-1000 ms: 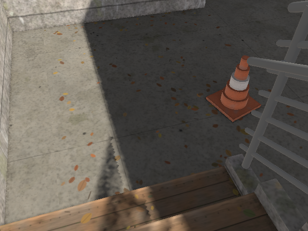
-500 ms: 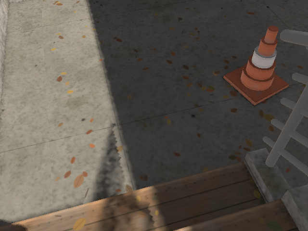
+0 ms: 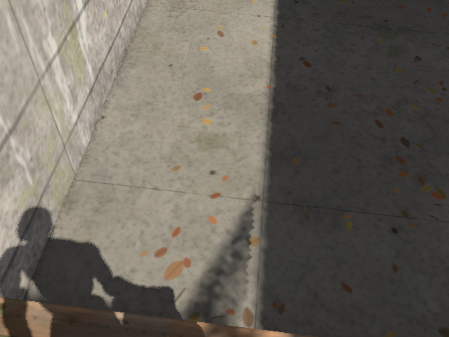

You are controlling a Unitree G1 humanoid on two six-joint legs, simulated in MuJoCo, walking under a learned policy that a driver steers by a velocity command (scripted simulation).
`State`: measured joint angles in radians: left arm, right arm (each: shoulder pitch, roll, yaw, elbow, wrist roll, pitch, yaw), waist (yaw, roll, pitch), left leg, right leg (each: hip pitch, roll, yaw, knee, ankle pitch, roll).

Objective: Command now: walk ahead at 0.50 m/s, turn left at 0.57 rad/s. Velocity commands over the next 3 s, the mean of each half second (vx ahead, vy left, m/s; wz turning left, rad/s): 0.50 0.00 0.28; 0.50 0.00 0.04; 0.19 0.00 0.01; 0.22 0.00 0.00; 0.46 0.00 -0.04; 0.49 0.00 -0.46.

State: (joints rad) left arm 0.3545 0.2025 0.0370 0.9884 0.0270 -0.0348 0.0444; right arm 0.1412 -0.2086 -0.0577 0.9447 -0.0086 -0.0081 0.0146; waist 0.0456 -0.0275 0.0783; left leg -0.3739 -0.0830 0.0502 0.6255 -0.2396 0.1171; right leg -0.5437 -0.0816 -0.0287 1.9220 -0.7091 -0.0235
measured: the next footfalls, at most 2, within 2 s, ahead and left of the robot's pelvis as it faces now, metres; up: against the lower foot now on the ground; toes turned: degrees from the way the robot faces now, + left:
right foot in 0.50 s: +0.44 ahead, -0.15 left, -0.17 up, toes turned +7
left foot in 1.10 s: +0.80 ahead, +0.08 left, -0.34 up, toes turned +10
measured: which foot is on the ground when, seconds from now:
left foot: down 0.00-0.50, up 0.52-1.00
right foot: up 0.00-0.48, down 0.50-1.00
